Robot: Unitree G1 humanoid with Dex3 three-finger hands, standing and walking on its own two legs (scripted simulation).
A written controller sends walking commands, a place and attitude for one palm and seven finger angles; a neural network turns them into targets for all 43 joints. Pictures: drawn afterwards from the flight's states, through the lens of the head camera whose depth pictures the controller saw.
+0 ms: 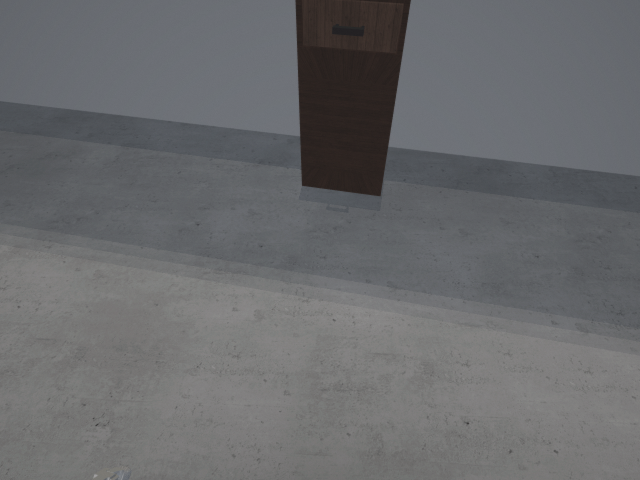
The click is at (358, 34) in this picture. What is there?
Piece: drawer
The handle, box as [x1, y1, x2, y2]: [332, 24, 363, 35]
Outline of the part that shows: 332,27 332,33 350,35 363,34 363,26 348,27 339,26 338,24 336,24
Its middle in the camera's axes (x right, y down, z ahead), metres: +0.10 -0.75 +1.39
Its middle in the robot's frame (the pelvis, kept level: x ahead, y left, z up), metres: +1.55 -0.03 +0.00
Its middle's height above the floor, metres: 0.77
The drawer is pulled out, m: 0.00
